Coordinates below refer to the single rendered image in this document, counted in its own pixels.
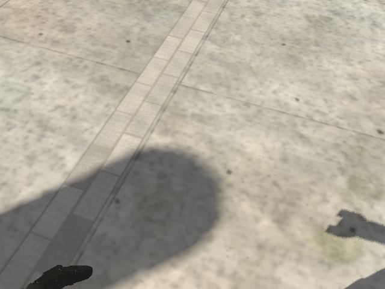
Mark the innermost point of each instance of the robot left hand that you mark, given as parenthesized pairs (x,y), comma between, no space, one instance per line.
(59,277)

